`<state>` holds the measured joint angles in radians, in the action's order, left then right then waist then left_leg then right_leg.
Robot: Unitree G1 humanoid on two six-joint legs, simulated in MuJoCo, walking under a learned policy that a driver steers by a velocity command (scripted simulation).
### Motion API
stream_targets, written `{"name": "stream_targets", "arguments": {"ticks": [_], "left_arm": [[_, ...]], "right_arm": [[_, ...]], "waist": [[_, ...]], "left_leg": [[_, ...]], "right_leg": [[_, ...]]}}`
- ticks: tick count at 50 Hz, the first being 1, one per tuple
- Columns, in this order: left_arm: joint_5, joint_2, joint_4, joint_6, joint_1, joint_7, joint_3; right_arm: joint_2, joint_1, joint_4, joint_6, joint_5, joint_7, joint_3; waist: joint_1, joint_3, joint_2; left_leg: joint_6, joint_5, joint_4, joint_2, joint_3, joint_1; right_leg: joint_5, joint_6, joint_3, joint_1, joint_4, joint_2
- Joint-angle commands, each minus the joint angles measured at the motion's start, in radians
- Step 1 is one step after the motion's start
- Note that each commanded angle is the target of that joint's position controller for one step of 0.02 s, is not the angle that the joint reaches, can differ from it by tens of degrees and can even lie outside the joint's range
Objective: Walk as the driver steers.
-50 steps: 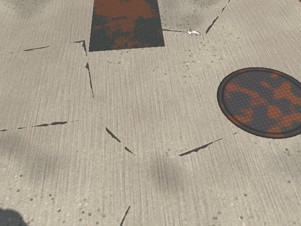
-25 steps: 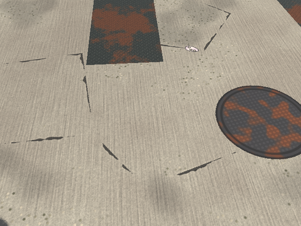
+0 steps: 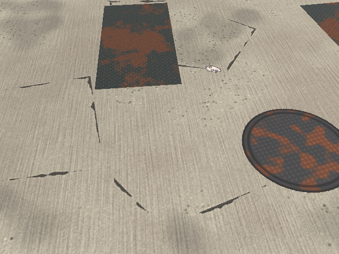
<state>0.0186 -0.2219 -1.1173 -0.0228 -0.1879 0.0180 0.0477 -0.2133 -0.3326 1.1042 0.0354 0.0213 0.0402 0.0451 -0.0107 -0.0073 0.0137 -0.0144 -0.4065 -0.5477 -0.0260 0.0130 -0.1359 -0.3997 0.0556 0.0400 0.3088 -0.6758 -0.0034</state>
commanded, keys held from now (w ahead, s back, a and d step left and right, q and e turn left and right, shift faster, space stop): w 0.54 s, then w+e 0.20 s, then w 0.26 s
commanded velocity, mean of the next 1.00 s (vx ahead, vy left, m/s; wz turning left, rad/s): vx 0.44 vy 0.00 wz -0.09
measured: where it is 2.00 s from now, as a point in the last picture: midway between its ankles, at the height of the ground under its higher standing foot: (192, 140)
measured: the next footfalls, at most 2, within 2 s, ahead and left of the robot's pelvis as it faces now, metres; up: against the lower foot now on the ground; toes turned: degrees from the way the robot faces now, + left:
left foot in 0.54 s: +0.44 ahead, +0.13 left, +0.00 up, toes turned +3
right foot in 1.12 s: +0.74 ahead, -0.14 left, +0.00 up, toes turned -11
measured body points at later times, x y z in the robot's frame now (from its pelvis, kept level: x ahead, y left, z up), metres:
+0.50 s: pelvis +0.21 +0.00 +0.00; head +0.24 +0.00 +0.44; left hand +0.10 +0.24 -0.14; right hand +0.45 -0.21 -0.10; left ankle +0.39 +0.13 -0.71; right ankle +0.02 -0.11 -0.73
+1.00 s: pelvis +0.49 +0.02 +0.01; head +0.51 +0.01 +0.46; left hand +0.69 +0.24 -0.10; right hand +0.43 -0.23 -0.14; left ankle +0.40 +0.12 -0.73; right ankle +0.67 -0.16 -0.68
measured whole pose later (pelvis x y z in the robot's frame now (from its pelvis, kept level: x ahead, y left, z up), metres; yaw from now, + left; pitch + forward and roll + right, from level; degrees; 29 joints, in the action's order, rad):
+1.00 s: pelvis +0.49 +0.02 +0.01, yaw -7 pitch +2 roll +2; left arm 0.02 -0.23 -0.91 -0.06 -0.06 -0.02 0.06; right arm -0.22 -0.37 1.05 0.10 0.00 0.01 0.05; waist -0.06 0.00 -0.03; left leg -0.03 -0.28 -0.19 0.04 0.18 0.05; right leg 0.05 0.04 -0.01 0.68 -0.66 0.12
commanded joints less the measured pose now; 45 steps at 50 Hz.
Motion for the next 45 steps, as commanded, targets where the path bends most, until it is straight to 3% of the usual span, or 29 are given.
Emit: {"name": "stream_targets", "arguments": {"ticks": [1,3,4,5,6,7,8,9,11,13,17,20,23,25,26,27,28,29,30,31,32,33,35,37,39,42,45], "left_arm": [[0.013,-0.048,0.075,-0.056,0.087,-0.022,0.007],[0.018,-0.064,0.017,-0.064,-0.068,-0.024,0.022],[0.010,-0.118,-0.018,-0.065,-0.191,-0.021,0.043],[0.012,-0.238,-0.046,-0.067,-0.329,-0.023,0.075],[-0.007,-0.213,-0.051,-0.080,-0.378,-0.035,0.057],[-0.012,-0.151,-0.025,-0.093,-0.284,-0.033,0.033],[-0.012,-0.109,0.003,-0.099,-0.219,-0.035,0.018],[-0.012,-0.099,0.020,-0.099,-0.177,-0.039,0.009],[-0.018,-0.063,0.028,-0.088,-0.174,-0.038,-0.008],[-0.022,-0.077,0.022,-0.077,-0.223,-0.024,-0.011],[-0.024,-0.129,0.040,-0.068,-0.241,0.000,-0.004],[-0.012,-0.141,0.031,-0.067,-0.294,0.003,0.005],[-0.002,-0.141,0.025,-0.061,-0.305,0.004,0.014],[-0.005,-0.164,0.036,-0.053,-0.278,0.004,0.025],[-0.009,-0.174,0.042,-0.045,-0.262,0.003,0.030],[-0.014,-0.163,0.051,-0.037,-0.248,0.003,0.025],[-0.028,-0.122,0.077,-0.036,-0.255,-0.002,0.008],[-0.014,0.043,0.080,-0.058,-0.391,-0.014,-0.034],[0.018,-0.060,0.078,-0.086,-0.300,-0.019,-0.008],[0.043,-0.117,0.120,-0.098,-0.199,-0.017,0.010],[0.040,-0.126,0.132,-0.101,-0.150,-0.006,0.014],[0.024,-0.119,0.132,-0.092,-0.133,0.004,0.025],[0.022,-0.071,0.118,-0.058,-0.194,0.004,0.031],[0.025,-0.052,0.129,-0.032,-0.180,0.006,0.034],[0.012,-0.066,0.162,-0.024,-0.103,0.008,0.040],[-0.002,-0.067,0.195,-0.037,-0.010,-0.007,0.042],[-0.009,-0.050,0.230,-0.049,0.109,-0.025,0.028]], "right_arm": [[-0.160,-0.012,-0.036,0.033,0.007,-0.005,0.033],[-0.150,0.061,-0.067,0.034,0.011,-0.017,0.030],[-0.141,0.111,-0.095,0.041,0.007,-0.019,0.026],[-0.074,0.118,-0.136,0.055,0.000,-0.018,0.011],[-0.079,0.146,-0.159,0.070,0.011,-0.015,0.012],[-0.099,0.149,-0.162,0.079,0.032,-0.023,0.019],[-0.092,0.138,-0.152,0.084,0.034,-0.032,0.017],[-0.094,0.138,-0.147,0.088,0.026,-0.035,0.023],[-0.110,0.144,-0.146,0.079,0.010,-0.039,0.039],[-0.080,0.170,-0.156,0.066,0.004,-0.046,0.036],[-0.039,0.362,-0.234,0.060,0.001,-0.053,0.013],[-0.053,0.451,-0.267,0.059,0.009,-0.067,0.006],[-0.076,0.488,-0.296,0.065,0.012,-0.084,0.007],[-0.118,0.422,-0.291,0.070,0.010,-0.088,0.024],[-0.152,0.323,-0.267,0.069,0.010,-0.086,0.043],[-0.192,0.148,-0.213,0.065,0.012,-0.079,0.067],[-0.261,-0.032,-0.177,0.062,-0.001,-0.067,0.087],[-0.308,-0.097,-0.155,0.060,-0.017,-0.073,0.090],[-0.218,-0.067,-0.160,0.065,-0.013,-0.073,0.064],[-0.181,0.032,-0.172,0.073,-0.010,-0.069,0.052],[-0.148,0.122,-0.190,0.083,-0.013,-0.069,0.040],[-0.117,0.172,-0.188,0.092,-0.024,-0.074,0.033],[-0.073,0.193,-0.170,0.097,-0.039,-0.078,0.023],[-0.091,0.174,-0.152,0.100,-0.035,-0.068,0.027],[-0.122,0.134,-0.135,0.099,-0.038,-0.054,0.034],[-0.136,0.080,-0.119,0.090,-0.036,-0.036,0.035],[-0.148,0.038,-0.116,0.082,-0.024,-0.027,0.033]], "waist": [[0.012,0.197,0.148],[0.090,0.154,0.111],[0.139,0.109,0.020],[0.163,0.036,-0.273],[0.166,-0.011,-0.294],[0.110,0.052,-0.166],[0.081,0.070,-0.110],[0.058,0.091,-0.068],[0.038,0.093,-0.079],[0.040,0.089,-0.084],[0.069,0.131,-0.075],[0.088,0.153,-0.090],[0.068,0.161,-0.090],[0.012,0.091,-0.116],[-0.045,0.018,-0.136],[-0.129,-0.082,-0.135],[-0.180,-0.214,-0.039],[-0.089,-0.396,0.247],[-0.126,-0.345,0.165],[-0.101,-0.177,0.138],[-0.064,-0.102,0.042],[-0.028,-0.053,0.017],[0.027,-0.031,0.062],[0.042,0.015,0.063],[0.034,0.052,0.039],[0.023,0.072,0.018],[-0.008,0.087,0.012]], "left_leg": [[-0.200,-0.267,0.321,-0.291,-0.382,-0.101],[-0.132,-0.105,0.207,-0.186,-0.223,-0.218],[-0.084,0.116,0.009,-0.106,-0.115,-0.319],[-0.002,0.093,-0.358,0.040,0.062,-0.520],[-0.001,-0.148,-0.610,0.069,-0.040,-0.644],[-0.033,-0.104,-0.739,-0.001,-0.103,-0.730],[-0.060,-0.009,-0.762,-0.043,-0.098,-0.741],[-0.072,0.084,-0.713,-0.078,-0.085,-0.739],[-0.064,0.183,-0.599,-0.110,-0.059,-0.655],[-0.034,0.231,-0.516,-0.105,-0.022,-0.637],[0.001,0.381,-0.206,-0.069,0.021,-0.578],[-0.007,0.443,-0.080,-0.040,0.044,-0.518],[-0.047,0.420,-0.005,-0.036,0.025,-0.516],[-0.079,0.365,0.008,0.004,0.045,-0.393],[-0.100,0.339,-0.002,0.040,0.069,-0.256],[-0.127,0.337,0.000,0.062,0.080,-0.027],[-0.187,0.281,-0.024,-0.128,-0.146,0.306],[-0.344,-0.006,0.155,-0.385,-0.683,0.585],[-0.299,-0.083,0.267,-0.365,-0.766,0.524],[-0.246,-0.013,0.281,-0.347,-0.592,0.375],[-0.218,0.111,0.305,-0.319,-0.449,0.206],[-0.192,0.199,0.333,-0.285,-0.339,0.072],[-0.169,0.240,0.385,-0.235,-0.199,-0.050],[-0.174,0.263,0.430,-0.227,-0.115,-0.101],[-0.190,0.282,0.457,-0.228,-0.085,-0.096],[-0.190,0.346,0.461,-0.218,-0.039,-0.024],[-0.174,0.401,0.468,-0.192,0.027,-0.005]], "right_leg": [[-0.024,0.037,0.011,0.163,-0.034,0.028],[0.033,0.045,0.039,-0.121,0.156,-0.010],[0.068,0.066,-0.084,-0.290,0.226,0.048],[-0.009,0.180,-0.467,-0.473,0.395,0.251],[-0.044,0.271,-0.781,-0.511,0.509,0.394],[-0.039,0.251,-0.710,-0.475,0.485,0.404],[-0.005,0.211,-0.576,-0.435,0.479,0.356],[0.057,0.178,-0.464,-0.393,0.493,0.317],[0.250,0.128,-0.293,-0.327,0.514,0.246],[0.382,0.130,-0.214,-0.313,0.530,0.221],[0.423,0.128,-0.126,-0.231,0.576,0.195],[0.407,0.130,-0.098,-0.242,0.597,0.213],[0.500,0.114,-0.083,-0.354,0.552,0.257],[0.784,0.092,-0.063,-0.412,0.443,0.269],[0.966,0.077,-0.043,-0.417,0.319,0.257],[1.027,0.049,-0.011,-0.348,0.114,0.213],[0.729,0.020,0.003,-0.087,-0.210,0.158],[-0.081,-0.033,-0.051,0.254,-0.576,-0.049],[-0.149,-0.009,-0.201,0.350,-0.709,-0.023],[-0.075,0.007,-0.173,0.424,-0.735,0.026],[0.028,0.013,-0.153,0.380,-0.689,0.085],[0.089,0.015,-0.146,0.323,-0.631,0.121],[0.130,0.025,-0.159,0.221,-0.568,0.157],[0.147,0.022,-0.155,0.246,-0.519,0.167],[0.225,0.009,-0.169,0.333,-0.448,0.166],[0.376,-0.009,-0.165,0.435,-0.280,0.154],[0.491,-0.021,-0.071,0.402,-0.094,0.144]]}}
Keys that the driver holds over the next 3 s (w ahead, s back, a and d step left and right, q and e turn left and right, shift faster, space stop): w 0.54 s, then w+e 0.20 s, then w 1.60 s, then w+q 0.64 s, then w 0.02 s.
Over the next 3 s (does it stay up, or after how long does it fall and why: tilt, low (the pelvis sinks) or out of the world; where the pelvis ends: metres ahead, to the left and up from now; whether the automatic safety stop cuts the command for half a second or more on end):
stays up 1.65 -0.08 0.01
